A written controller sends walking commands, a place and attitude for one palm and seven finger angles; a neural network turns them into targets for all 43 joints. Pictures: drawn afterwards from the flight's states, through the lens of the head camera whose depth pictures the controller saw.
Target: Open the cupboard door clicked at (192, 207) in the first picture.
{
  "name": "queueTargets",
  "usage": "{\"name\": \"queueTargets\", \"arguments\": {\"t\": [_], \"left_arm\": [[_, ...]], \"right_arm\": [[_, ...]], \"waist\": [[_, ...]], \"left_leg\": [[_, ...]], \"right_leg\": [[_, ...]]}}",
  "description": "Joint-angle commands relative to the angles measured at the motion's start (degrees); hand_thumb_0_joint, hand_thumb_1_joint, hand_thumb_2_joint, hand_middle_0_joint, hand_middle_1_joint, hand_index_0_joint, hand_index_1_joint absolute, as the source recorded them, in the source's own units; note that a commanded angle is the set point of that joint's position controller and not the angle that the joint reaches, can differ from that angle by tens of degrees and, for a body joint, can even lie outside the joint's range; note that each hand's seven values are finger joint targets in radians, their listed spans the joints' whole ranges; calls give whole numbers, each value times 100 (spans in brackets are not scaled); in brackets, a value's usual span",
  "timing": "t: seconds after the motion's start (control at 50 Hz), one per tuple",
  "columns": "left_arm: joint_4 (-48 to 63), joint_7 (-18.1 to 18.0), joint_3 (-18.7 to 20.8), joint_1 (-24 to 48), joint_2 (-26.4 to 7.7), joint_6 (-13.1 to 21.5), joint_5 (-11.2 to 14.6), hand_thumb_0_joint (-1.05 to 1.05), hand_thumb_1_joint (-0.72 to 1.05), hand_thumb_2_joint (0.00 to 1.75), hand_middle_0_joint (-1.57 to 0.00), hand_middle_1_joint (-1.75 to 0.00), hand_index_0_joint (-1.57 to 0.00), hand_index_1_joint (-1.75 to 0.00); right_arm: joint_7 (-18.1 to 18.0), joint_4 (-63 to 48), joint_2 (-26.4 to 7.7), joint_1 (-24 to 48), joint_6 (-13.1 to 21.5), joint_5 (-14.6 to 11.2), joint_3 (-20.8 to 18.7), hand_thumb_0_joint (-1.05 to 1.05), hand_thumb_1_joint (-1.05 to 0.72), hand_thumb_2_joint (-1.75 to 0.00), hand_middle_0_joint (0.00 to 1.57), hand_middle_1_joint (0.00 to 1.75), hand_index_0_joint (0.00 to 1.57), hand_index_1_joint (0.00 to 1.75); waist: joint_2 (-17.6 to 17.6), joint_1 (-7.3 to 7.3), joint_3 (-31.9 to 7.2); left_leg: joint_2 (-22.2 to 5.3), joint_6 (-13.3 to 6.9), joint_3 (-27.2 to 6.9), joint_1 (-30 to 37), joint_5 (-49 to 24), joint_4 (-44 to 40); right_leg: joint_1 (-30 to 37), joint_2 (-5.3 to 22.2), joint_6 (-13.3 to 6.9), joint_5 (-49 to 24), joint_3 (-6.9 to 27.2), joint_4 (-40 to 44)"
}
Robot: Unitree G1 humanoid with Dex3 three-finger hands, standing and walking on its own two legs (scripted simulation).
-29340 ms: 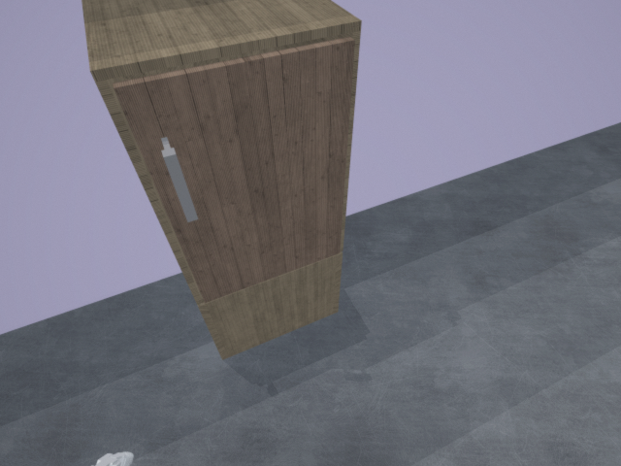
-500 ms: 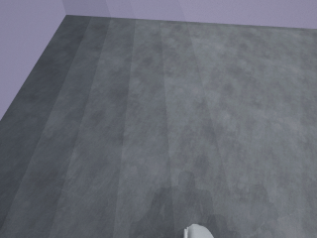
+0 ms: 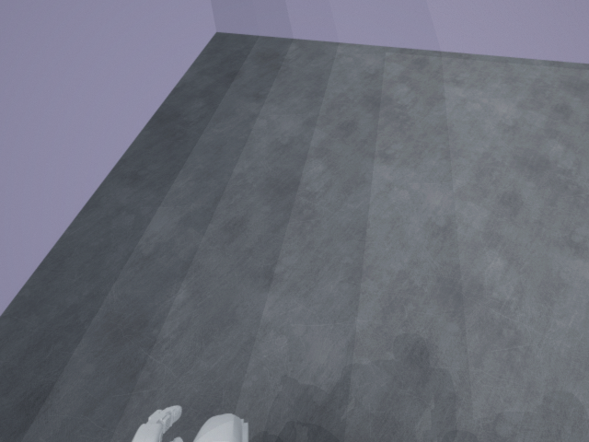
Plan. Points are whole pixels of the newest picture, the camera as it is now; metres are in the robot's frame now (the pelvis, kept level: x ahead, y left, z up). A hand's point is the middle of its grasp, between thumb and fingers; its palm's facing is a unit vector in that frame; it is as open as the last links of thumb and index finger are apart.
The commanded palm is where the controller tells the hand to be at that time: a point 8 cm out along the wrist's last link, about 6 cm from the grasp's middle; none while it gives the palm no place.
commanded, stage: turn to face it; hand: left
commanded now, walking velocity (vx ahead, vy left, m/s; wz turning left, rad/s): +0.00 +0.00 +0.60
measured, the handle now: out of the picture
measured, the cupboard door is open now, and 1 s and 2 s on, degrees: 43 43 43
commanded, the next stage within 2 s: none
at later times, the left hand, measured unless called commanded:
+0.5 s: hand out of the picture +0.05 +0.25 -0.16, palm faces +0.31 -0.91 -0.28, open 7.4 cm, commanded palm none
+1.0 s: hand out of the picture -0.01 +0.15 -0.16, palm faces +0.60 -0.76 -0.25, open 7.3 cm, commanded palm none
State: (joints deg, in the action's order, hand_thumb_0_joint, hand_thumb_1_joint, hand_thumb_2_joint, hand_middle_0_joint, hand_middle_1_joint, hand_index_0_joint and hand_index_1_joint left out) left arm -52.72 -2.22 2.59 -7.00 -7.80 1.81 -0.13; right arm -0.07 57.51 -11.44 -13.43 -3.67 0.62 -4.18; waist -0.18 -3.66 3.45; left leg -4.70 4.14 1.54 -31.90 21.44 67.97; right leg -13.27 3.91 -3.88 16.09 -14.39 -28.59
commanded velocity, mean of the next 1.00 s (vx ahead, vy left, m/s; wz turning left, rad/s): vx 0.00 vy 0.00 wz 0.60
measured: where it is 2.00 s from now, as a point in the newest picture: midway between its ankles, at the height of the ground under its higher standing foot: outside the picture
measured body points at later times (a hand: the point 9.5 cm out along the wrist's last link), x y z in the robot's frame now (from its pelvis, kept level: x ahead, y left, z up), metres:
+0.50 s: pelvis +0.04 +0.01 +0.00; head +0.09 +0.03 +0.44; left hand +0.03 +0.30 -0.14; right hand +0.20 -0.20 -0.15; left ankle +0.02 +0.13 -0.74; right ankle +0.07 -0.14 -0.68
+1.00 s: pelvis +0.06 -0.04 +0.00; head +0.10 -0.02 +0.44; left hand -0.04 +0.19 -0.14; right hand +0.29 -0.20 -0.15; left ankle -0.03 +0.06 -0.70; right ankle +0.10 -0.13 -0.74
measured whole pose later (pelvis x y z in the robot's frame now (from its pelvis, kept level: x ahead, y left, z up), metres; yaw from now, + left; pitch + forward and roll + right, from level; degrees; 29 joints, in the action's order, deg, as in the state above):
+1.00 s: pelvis +0.06 -0.04 +0.00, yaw +37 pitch +0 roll +2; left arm -51.5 -1.1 2.6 -13.0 -11.2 0.1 -1.8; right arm 1.5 54.4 -14.1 -6.8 -4.9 0.5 -4.5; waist -1.5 0.3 6.2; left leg -2.2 4.0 5.0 -21.2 25.8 46.2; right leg -12.3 8.8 -0.9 19.2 -16.7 -32.1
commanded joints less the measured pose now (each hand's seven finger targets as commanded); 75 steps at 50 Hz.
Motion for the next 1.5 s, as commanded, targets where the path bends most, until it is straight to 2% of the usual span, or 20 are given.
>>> {"name": "queueTargets", "arguments": {"t": [0.0, 0.14, 0.18, 0.2, 0.22, 0.24, 0.36, 0.56, 0.58, 0.62, 0.74, 0.94, 1.0, 1.02, 1.06, 1.08, 1.18, 1.42, 1.44, 1.48], "left_arm": [[208, 10, 213, -441, -820, 14, -103, 0, 90, 90, -20, -30, -20, -30], [187, 68, 336, -792, -1330, -63, -180, 0, 90, 90, -20, -30, -20, -30], [269, 103, 377, -669, -1473, -58, -122, 0, 90, 90, -20, -30, -20, -30], [388, 136, 360, -566, -1371, -77, -69, 0, 90, 90, -20, -30, -20, -30], [703, 180, 226, -325, -945, -103, -32, 0, 90, 90, -20, -30, -20, -30], [892, 139, 188, 145, -1134, -191, -97, 0, 90, 90, -20, -30, -20, -30], [436, 198, 260, -440, -1071, -310, -99, 0, 90, 90, -20, -30, -20, -30], [455, 150, 226, -773, -1040, -205, -23, 0, 90, 90, -20, -30, -20, -30], [391, 115, 284, -1053, -1259, -148, -52, 0, 90, 90, -20, -30, -20, -30], [419, 16, 407, -1149, -2128, -125, -146, 0, 90, 90, -20, -30, -20, -30], [616, 17, 186, -296, -1187, -95, -98, 0, 90, 90, -20, -30, -20, -30], [318, 29, 350, -1045, -1519, -99, -180, 0, 90, 90, -20, -30, -20, -30], [329, 73, 389, -853, -1615, -124, -139, 0, 90, 90, -20, -30, -20, -30], [363, 91, 390, -725, -1585, -146, -95, 0, 90, 90, -20, -30, -20, -30], [777, 144, 206, -267, -959, -225, -46, 0, 90, 90, -20, -30, -20, -30], [882, 104, 213, 12, -1137, -306, -104, 0, 90, 90, -20, -30, -20, -30], [445, 193, 276, -361, -1114, -359, -119, 0, 90, 90, -20, -30, -20, -30], [537, 128, 242, -562, -1019, -242, -32, 0, 90, 90, -20, -30, -20, -30], [493, 108, 280, -831, -1166, -191, -42, 0, 90, 90, -20, -30, -20, -30], [469, 18, 441, -1073, -2003, -119, -166, 0, 90, 90, -20, -30, -20, -30]], "right_arm": [[90, -360, -107, -153, -20, 51, -29, 0, -90, -90, 20, 30, 20, 30], [156, -921, -307, 702, 126, 39, 16, 0, -90, -90, 20, 30, 20, 30], [142, -867, -618, 158, 184, 67, -55, 0, -90, -90, 20, 30, 20, 30], [123, -772, -1085, -304, 235, 99, -179, 0, -90, -90, 20, 30, 20, 30], [69, -756, -1794, -633, 272, 106, -334, 0, -90, -90, 20, 30, 20, 30], [21, -650, -1824, -873, 230, 50, -304, 0, -90, -90, 20, 30, 20, 30], [-96, -939, -1325, 385, 336, 54, -139, 0, -90, -90, 20, 30, 20, 30], [-31, -914, -1364, 583, 202, 47, -270, 0, -90, -90, 20, 30, 20, 30], [-14, -961, -1164, 642, 201, -1, -257, 0, -90, -90, 20, 30, 20, 30], [44, -1157, -735, 692, 177, -16, -198, 0, -90, -90, 20, 30, 20, 30], [179, -677, -574, 368, -10, 24, -183, 0, -90, -90, 20, 30, 20, 30], [173, -914, -403, 1005, 96, -18, -27, 0, -90, -90, 20, 30, 20, 30], [155, -859, -546, 635, 137, -9, -55, 0, -90, -90, 20, 30, 20, 30], [151, -783, -726, 305, 166, 8, -96, 0, -90, -90, 20, 30, 20, 30], [67, -672, -1824, -449, 205, 76, -369, 0, -90, -90, 20, 30, 20, 30], [26, -549, -1814, -613, 170, 73, -342, 0, -90, -90, 20, 30, 20, 30], [-87, -869, -1259, 488, 284, 68, -157, 0, -90, -90, 20, 30, 20, 30], [-47, -876, -1290, 495, 198, 60, -276, 0, -90, -90, 20, 30, 20, 30], [-34, -921, -1212, 596, 201, 21, -272, 0, -90, -90, 20, 30, 20, 30], [10, -1116, -606, 569, 210, -33, -191, 0, -90, -90, 20, 30, 20, 30]], "waist": [[-734, 162, -235], [-971, 495, -418], [-586, 141, -850], [410, -157, -1225], [2143, -331, -1262], [1277, -380, -1305], [830, 329, -772], [1027, 506, -755], [495, 664, -808], [-2018, 792, -705], [-1226, 230, -231], [-1205, 673, -535], [-1075, 409, -617], [-788, 174, -741], [1957, -301, -919], [1196, -300, -933], [774, 302, -478], [987, 440, -642], [758, 608, -737], [-1818, 783, -766]], "left_leg": [[-83, 26, 198, 113, -140, -575], [146, -179, 617, 670, 197, -2647], [311, -298, 630, 1774, -697, -3755], [-337, -624, -206, 2932, -2233, -4298], [-2044, -1554, -2526, 3607, -4924, -4557], [-2257, -1895, -2430, 3566, -5393, -4402], [-904, -1231, -1067, 2481, -3583, -4616], [-522, -1014, -1577, 1489, -2503, -4116], [-189, -737, -1404, 877, -1660, -3726], [751, -171, -290, -326, 1609, -866], [251, 7, -165, -154, -3, 262], [304, -81, 458, 636, 552, -2448], [395, -206, 588, 1508, -223, -3457], [325, -294, 461, 2245, -881, -4115], [-1963, -1551, -2652, 3430, -4069, -4822], [-2146, -1873, -2396, 3240, -3969, -4708], [-906, -1269, -1366, 2304, -2621, -4910], [-459, -1123, -1962, 1515, -2479, -4291], [-238, -917, -1853, 1138, -2066, -4013], [1020, -164, -338, -501, 1346, -1547]], "right_leg": [[113, 1556, -206, -2547, 513, 1005], [881, 1872, -187, -3462, 398, 79], [658, 1754, 109, -3416, 107, -966], [-340, 1364, 460, -2069, -35, -2059], [-2111, 373, 935, 2149, 173, -3509], [-2311, 339, 842, 2229, 1103, -4017], [-1946, 164, 970, 637, 1383, -3845], [125, -326, 883, 94, 1074, -261], [923, 6, 819, -435, 1328, 558], [941, 2620, -258, -1308, 3627, 1336], [338, 1385, 33, -1873, 1269, 1010], [1244, 1878, -236, -3472, 907, 300], [785, 1827, 29, -3078, 571, -176], [286, 1721, 244, -2549, 380, -697], [-2186, 385, 950, 2295, 378, -3137], [-2275, 428, 828, 2211, 1140, -3674], [-1988, 261, 900, 625, 1408, -3754], [53, -363, 811, 154, 1157, -408], [700, -221, 782, -377, 1254, 359], [1563, 2375, -177, -1012, 3687, 1386]]}}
